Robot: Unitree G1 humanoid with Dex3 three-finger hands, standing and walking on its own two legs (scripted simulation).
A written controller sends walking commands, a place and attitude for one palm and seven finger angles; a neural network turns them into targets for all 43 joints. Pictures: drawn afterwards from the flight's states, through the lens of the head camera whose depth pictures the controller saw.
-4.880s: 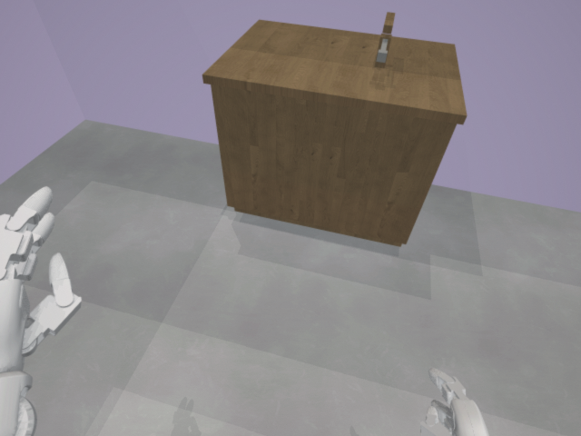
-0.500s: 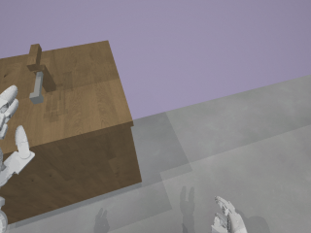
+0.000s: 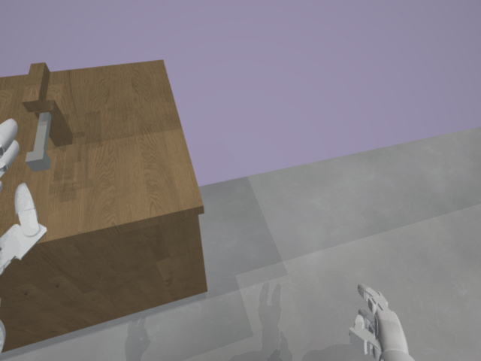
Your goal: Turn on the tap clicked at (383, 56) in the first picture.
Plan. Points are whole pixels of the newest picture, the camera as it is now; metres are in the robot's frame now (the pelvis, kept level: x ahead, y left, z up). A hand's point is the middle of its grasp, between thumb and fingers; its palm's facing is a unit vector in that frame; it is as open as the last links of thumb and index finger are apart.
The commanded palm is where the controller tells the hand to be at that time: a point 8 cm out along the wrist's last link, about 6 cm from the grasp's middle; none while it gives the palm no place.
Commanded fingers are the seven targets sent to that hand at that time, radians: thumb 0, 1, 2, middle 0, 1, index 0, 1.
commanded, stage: come to a stop and stand still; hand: left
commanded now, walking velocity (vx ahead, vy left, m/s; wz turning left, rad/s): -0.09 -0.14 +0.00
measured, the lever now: (38, 160) +0.42 +0.40 +0.06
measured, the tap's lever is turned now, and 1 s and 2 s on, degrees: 0 0 0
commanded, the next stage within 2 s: look again from close up in 1.32 s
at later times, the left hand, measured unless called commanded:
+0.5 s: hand (78, 287) +0.17 +0.20 +0.14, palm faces +0.25 -0.88 -0.40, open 7.4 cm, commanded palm +0.13 +0.25 +0.18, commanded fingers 0.00 0.90 0.90 -0.20 -0.30 -0.20 -0.30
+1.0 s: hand (31, 245) +0.21 +0.26 +0.16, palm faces +0.35 -0.86 -0.37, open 7.5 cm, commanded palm +0.15 +0.29 +0.18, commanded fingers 0.00 0.90 0.90 -0.20 -0.30 -0.20 -0.30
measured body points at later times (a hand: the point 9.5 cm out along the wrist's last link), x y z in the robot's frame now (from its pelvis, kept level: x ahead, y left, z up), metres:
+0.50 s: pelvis -0.05 -0.02 +0.00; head -0.04 -0.02 +0.45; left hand +0.15 +0.25 +0.16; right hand +0.08 -0.28 -0.08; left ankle +0.01 +0.10 -0.73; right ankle -0.01 -0.12 -0.73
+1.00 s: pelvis -0.02 +0.01 +0.01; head +0.01 +0.04 +0.46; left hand +0.19 +0.31 +0.18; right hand +0.16 -0.19 -0.06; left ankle +0.01 +0.10 -0.73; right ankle -0.01 -0.11 -0.73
